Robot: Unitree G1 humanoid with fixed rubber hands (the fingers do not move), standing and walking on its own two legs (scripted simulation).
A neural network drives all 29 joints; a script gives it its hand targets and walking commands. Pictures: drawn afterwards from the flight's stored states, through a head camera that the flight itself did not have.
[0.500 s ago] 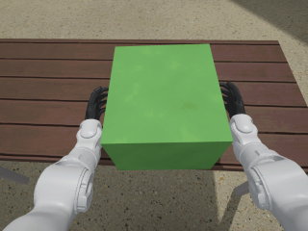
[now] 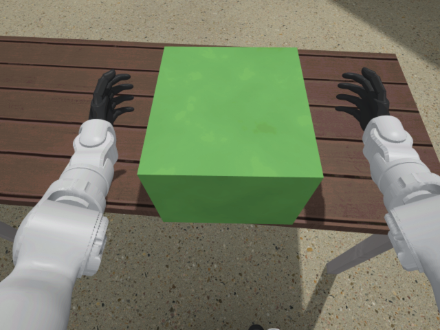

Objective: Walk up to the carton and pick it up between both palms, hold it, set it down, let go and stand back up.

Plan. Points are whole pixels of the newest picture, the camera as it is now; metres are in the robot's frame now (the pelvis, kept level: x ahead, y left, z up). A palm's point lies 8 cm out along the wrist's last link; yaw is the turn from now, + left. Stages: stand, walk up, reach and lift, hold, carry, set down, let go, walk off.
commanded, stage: set down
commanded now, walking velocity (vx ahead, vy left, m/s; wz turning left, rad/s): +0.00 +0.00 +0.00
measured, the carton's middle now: (229, 136) +0.51 +0.01 +0.01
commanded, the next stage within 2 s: none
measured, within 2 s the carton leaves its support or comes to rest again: neither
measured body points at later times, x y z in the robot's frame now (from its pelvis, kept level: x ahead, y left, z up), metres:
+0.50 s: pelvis +0.01 +0.01 +0.03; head +0.07 +0.02 +0.47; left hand +0.48 +0.26 +0.17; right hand +0.49 -0.24 +0.17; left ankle +0.01 +0.14 -0.70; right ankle +0.04 -0.10 -0.70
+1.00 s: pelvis +0.02 +0.01 +0.04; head +0.06 +0.02 +0.49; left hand +0.41 +0.26 +0.10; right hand +0.43 -0.21 +0.10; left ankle +0.01 +0.14 -0.70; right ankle +0.04 -0.10 -0.70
